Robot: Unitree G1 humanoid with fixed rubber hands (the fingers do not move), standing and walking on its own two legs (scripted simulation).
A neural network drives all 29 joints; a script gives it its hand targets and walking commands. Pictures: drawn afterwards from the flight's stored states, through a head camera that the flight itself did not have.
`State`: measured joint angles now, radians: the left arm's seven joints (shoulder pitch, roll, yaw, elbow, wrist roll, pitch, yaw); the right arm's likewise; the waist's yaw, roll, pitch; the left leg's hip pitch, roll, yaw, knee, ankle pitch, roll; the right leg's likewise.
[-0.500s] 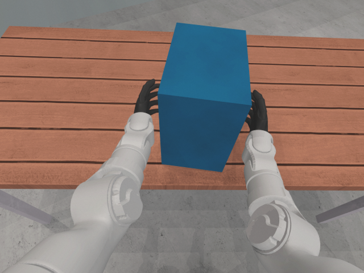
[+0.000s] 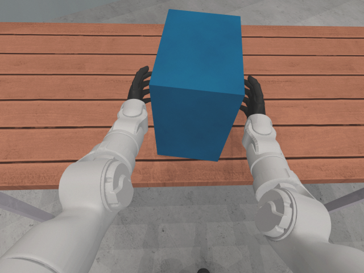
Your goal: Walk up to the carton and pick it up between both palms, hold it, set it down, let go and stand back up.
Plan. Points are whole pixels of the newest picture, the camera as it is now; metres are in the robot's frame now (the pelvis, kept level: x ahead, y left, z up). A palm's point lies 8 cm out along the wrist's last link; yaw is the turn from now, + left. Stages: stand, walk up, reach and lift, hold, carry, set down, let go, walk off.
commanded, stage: set down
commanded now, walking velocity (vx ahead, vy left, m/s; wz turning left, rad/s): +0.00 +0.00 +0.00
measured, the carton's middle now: (195, 91) +0.53 -0.05 +0.03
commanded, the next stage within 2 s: none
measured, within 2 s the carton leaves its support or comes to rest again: neither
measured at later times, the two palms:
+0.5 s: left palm (113, 90) +0.48 +0.13 +0.10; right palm (275, 100) +0.44 -0.20 +0.10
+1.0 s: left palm (100, 60) +0.48 +0.14 +0.19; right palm (291, 73) +0.43 -0.20 +0.18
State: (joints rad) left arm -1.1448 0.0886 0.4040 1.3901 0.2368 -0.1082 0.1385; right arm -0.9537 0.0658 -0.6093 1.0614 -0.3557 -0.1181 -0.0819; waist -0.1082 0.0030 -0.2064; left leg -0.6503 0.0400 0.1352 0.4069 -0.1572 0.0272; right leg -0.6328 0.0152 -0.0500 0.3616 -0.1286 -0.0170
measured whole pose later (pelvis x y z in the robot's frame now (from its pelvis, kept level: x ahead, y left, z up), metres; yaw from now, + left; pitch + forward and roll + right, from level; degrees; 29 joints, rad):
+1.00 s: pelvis -0.05 -0.03 -0.01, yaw +2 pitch +24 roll +0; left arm -1.50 0.38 -0.13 1.54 -0.34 0.13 0.12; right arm -1.31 -0.14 -0.30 1.24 0.09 0.22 -0.19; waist -0.19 -0.04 -0.29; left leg -0.77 0.05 0.05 0.45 -0.09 -0.02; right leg -0.75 0.03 -0.10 0.43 -0.10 -0.06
